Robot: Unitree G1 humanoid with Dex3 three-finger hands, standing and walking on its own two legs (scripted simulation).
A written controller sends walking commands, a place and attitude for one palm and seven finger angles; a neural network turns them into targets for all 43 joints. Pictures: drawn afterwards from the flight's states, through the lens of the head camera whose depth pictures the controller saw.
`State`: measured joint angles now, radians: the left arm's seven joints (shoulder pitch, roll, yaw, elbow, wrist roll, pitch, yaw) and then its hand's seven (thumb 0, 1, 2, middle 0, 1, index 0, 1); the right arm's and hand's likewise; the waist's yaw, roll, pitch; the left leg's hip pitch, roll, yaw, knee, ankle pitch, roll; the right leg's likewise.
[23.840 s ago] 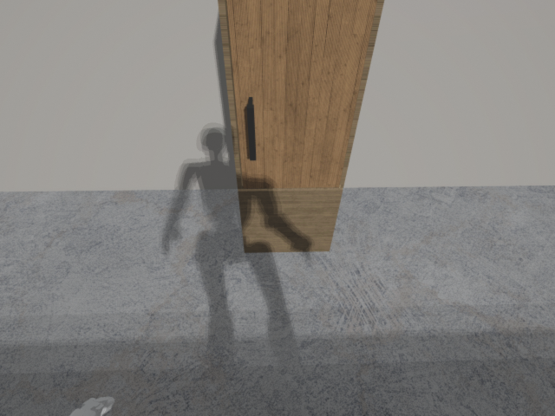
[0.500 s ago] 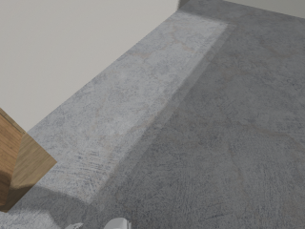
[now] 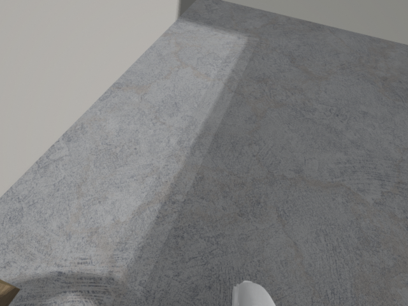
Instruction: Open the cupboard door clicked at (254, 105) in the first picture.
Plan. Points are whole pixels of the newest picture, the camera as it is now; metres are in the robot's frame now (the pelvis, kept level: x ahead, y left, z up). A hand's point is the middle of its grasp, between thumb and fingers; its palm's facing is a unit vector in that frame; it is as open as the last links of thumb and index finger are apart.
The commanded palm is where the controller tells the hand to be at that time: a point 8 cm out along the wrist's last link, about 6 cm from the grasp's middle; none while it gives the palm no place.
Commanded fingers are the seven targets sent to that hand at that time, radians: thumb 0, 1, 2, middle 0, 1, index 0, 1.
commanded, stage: walk to a spot facing it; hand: left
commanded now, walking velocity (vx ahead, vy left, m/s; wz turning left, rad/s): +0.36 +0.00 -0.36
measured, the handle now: out of the picture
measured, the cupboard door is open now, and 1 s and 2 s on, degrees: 45 45 45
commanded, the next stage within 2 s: turn to face it in 0.88 s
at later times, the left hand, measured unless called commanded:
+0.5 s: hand (174, 221) +0.33 +0.09 -0.17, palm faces -0.09 -0.97 -0.24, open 7.1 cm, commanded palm none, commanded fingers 0.00 0.90 0.90 -0.20 -0.30 -0.20 -0.30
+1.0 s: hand (184, 174) +0.50 +0.08 -0.19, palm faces -0.09 -0.99 -0.14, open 7.4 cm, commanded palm none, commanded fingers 0.00 0.90 0.90 -0.20 -0.30 -0.20 -0.30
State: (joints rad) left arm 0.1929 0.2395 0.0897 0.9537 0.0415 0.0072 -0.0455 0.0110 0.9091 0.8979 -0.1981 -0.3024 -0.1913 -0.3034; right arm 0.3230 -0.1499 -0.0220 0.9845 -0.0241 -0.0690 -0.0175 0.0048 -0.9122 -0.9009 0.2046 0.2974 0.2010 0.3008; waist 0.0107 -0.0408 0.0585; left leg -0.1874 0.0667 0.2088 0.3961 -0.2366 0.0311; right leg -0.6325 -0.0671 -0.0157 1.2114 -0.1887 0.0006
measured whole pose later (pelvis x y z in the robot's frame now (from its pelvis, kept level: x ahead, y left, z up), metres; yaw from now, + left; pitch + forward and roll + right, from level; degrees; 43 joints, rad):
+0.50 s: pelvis +0.23 -0.09 +0.00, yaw -8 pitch +1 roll +1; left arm 0.19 0.19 0.08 1.00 0.01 -0.08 0.01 -0.04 0.96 0.90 -0.21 -0.30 -0.20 -0.30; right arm 0.26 -0.14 -0.05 1.04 -0.02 -0.02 0.00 0.01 -0.91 -0.90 0.20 0.30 0.20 0.30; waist -0.03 -0.01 0.07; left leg -0.55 0.15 0.06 1.08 -0.31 -0.05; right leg -0.18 0.04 -0.11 0.42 -0.26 -0.11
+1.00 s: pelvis +0.47 -0.09 -0.01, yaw -9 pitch -1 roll +0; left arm 0.29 0.16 0.05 1.07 0.03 -0.02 -0.01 0.01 0.91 0.90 -0.20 -0.30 -0.19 -0.30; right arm 0.23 -0.16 -0.04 1.03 -0.02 -0.06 -0.02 0.00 -0.93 -0.90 0.20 0.30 0.20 0.30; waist 0.03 -0.04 0.08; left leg -0.25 0.03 0.15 0.50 -0.24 0.03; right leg -0.51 -0.08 -0.03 1.19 -0.34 0.00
